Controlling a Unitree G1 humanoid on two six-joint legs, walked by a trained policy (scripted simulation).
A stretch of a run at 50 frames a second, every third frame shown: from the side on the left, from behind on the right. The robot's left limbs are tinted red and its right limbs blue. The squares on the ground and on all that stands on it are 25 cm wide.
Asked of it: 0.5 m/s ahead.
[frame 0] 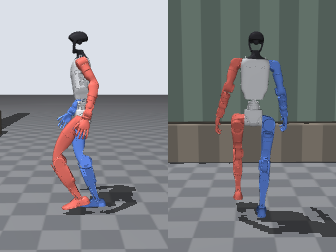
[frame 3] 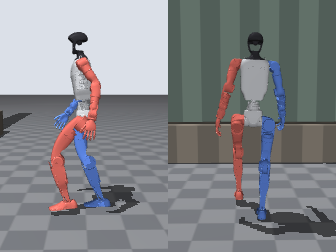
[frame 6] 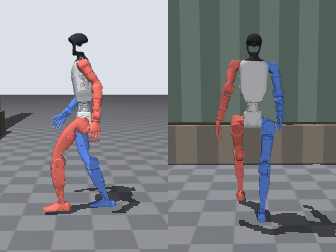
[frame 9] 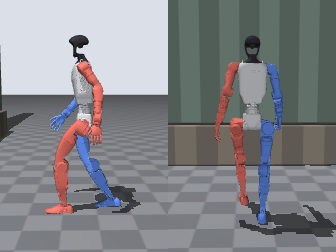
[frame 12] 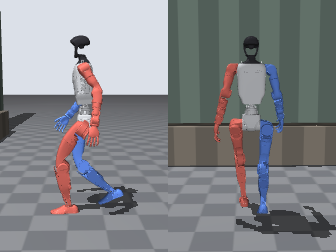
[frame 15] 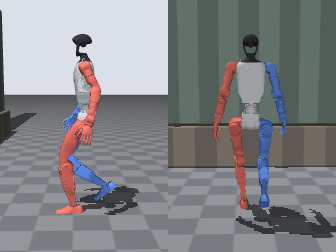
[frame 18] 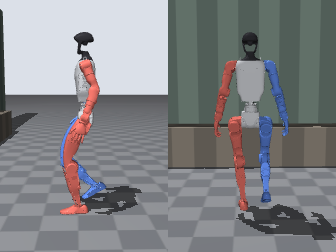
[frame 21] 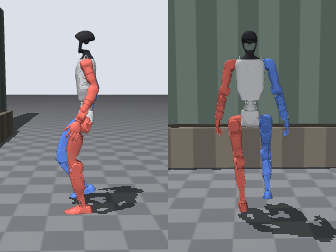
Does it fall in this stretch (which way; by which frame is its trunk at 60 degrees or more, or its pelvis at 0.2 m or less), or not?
no
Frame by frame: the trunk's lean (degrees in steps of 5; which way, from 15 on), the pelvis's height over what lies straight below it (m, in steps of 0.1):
0: 5, 0.8
3: 5, 0.8
6: 5, 0.8
9: 5, 0.7
12: 5, 0.7
15: 5, 0.8
18: 0, 0.8
21: 0, 0.8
